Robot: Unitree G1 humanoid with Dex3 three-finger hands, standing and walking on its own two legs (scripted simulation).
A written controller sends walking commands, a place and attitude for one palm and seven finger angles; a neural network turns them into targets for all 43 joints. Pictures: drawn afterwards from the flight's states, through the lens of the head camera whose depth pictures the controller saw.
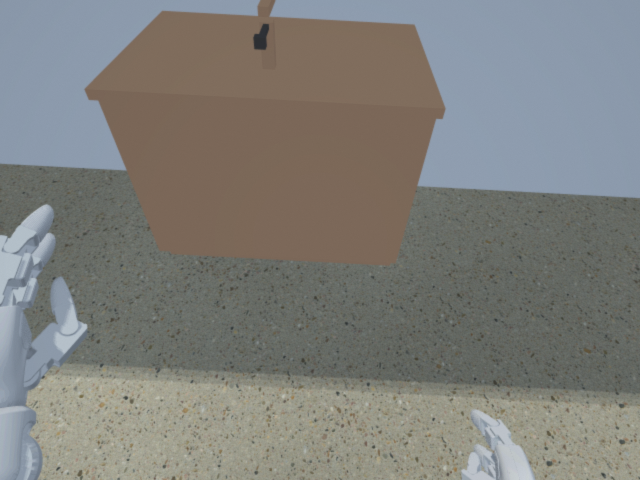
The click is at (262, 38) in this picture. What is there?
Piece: tap's lever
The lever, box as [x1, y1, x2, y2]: [253, 34, 266, 49]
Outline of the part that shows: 255,34 253,37 254,48 265,49 265,34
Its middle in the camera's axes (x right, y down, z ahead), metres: -0.15 -0.49 +0.96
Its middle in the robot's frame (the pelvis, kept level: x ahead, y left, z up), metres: +1.05 +0.22 +0.10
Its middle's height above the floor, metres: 0.88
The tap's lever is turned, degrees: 0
